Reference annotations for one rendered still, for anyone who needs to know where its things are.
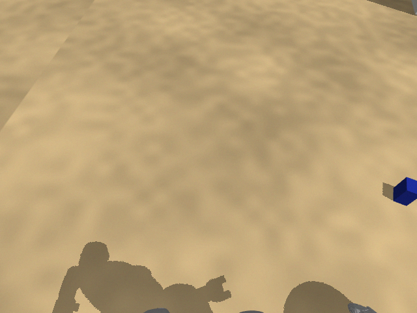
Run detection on carton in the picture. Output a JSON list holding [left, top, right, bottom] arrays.
[[393, 177, 417, 206]]

